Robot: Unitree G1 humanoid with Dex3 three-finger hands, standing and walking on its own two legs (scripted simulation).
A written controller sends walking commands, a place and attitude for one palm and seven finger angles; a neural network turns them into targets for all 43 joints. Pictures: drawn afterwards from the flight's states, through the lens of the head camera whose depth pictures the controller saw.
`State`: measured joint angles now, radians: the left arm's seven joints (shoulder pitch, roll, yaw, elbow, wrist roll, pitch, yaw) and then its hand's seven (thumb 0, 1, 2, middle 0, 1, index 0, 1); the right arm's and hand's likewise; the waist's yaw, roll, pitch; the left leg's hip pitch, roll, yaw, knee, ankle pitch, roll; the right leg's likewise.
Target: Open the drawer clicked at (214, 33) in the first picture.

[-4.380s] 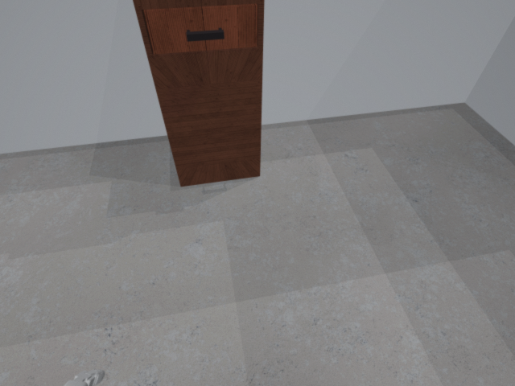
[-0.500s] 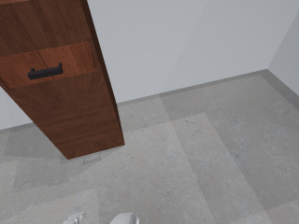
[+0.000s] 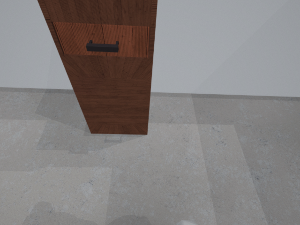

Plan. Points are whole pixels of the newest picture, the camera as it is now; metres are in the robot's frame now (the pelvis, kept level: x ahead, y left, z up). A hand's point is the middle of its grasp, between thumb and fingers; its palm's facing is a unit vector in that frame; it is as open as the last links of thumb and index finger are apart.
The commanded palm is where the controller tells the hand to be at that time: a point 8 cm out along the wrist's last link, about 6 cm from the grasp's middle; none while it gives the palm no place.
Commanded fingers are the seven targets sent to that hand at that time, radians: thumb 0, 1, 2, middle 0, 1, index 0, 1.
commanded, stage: take the last steps up to it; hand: left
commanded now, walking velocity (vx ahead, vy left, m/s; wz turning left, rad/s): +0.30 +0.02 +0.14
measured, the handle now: (103, 45) +0.77 +0.27 +0.02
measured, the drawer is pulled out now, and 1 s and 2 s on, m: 0.00 0.00 0.00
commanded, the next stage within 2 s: come to a stop and stand still in 0.88 s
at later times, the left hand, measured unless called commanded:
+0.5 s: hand out of the picture -0.02 +0.15 -0.16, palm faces +0.19 -0.97 -0.16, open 7.3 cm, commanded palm none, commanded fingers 0.00 0.90 0.90 -0.20 -0.30 -0.20 -0.30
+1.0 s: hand (82, 169) +0.29 +0.25 -0.16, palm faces +0.08 -0.98 -0.20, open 7.4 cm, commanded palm none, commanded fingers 0.00 0.90 0.90 -0.20 -0.30 -0.20 -0.30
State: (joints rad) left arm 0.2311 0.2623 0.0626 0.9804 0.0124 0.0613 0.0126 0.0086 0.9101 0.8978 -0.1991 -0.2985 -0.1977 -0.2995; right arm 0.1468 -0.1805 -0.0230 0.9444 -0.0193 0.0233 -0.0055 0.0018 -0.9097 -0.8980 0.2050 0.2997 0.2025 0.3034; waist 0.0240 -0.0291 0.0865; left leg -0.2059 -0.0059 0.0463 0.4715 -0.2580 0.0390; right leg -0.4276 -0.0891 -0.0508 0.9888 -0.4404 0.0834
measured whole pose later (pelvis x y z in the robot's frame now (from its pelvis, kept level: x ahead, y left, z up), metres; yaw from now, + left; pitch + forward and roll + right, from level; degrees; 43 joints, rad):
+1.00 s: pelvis +0.21 +0.07 +0.00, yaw +3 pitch -2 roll +2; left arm 0.15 0.17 0.06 1.02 0.03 0.00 0.00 0.00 0.91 0.90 -0.20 -0.30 -0.19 -0.30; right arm 0.32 -0.12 -0.04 1.10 -0.03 -0.04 -0.02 0.00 -0.93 -0.90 0.20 0.30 0.20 0.30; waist -0.03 -0.02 0.04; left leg -0.08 0.00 0.20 0.38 -0.27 0.03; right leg -0.45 -0.11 -0.08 0.76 -0.28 0.02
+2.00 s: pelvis +0.21 +0.05 +0.00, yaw +4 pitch -1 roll +0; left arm 0.26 0.14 0.01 1.14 0.01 0.01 0.03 0.01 0.93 0.90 -0.20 -0.30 -0.20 -0.30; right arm 0.28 -0.16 -0.02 1.15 -0.02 0.03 -0.03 0.00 -0.92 -0.90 0.20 0.30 0.20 0.30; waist -0.03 0.03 0.03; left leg -0.20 0.06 0.05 0.43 -0.21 -0.04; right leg -0.15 0.00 -0.06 0.45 -0.28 -0.03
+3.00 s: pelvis +0.22 +0.09 +0.00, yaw +2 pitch -1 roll +0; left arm 0.28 0.18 0.00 1.08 0.02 0.00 0.03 0.00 0.91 0.90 -0.20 -0.30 -0.20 -0.30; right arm 0.28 -0.17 0.02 1.07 -0.02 -0.02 -0.03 0.00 -0.93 -0.90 0.20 0.30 0.20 0.30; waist 0.00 0.00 0.02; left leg -0.20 -0.02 0.08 0.49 -0.28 0.05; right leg -0.16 -0.05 -0.02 0.49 -0.32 0.03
